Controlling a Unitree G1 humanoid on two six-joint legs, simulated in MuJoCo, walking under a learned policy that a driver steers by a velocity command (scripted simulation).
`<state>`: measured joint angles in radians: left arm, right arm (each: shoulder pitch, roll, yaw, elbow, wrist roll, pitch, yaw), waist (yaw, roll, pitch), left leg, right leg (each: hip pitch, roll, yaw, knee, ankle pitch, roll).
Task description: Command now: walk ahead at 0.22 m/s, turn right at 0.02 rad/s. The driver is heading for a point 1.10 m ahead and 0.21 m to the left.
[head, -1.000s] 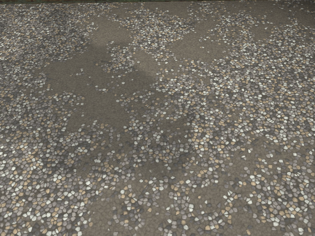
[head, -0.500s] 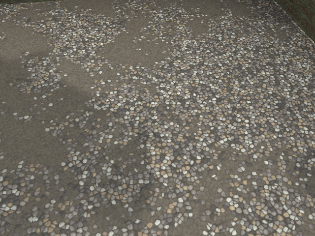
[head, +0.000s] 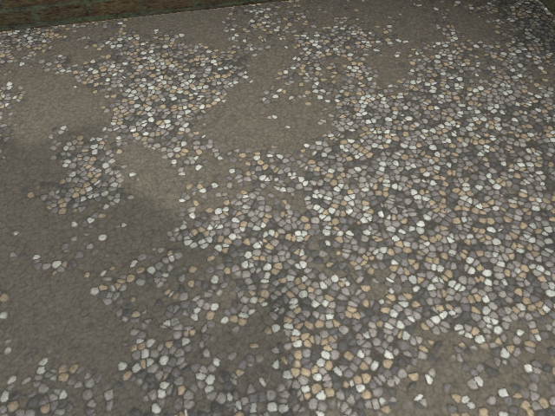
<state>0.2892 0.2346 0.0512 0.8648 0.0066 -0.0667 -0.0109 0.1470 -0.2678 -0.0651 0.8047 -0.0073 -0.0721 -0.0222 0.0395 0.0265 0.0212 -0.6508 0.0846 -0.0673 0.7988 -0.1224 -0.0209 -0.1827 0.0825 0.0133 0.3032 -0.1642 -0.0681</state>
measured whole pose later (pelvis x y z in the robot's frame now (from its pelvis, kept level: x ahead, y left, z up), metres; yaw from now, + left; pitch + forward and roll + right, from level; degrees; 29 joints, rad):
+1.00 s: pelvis +0.12 +0.02 -0.01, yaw +0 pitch -1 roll +0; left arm 0.25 0.19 0.03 1.04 0.00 -0.02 0.04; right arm 0.15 -0.21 -0.04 0.99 0.00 0.02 -0.03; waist 0.00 0.01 0.05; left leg -0.30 -0.01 -0.02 0.54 -0.21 0.00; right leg -0.16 -0.01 0.01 0.54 -0.35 0.01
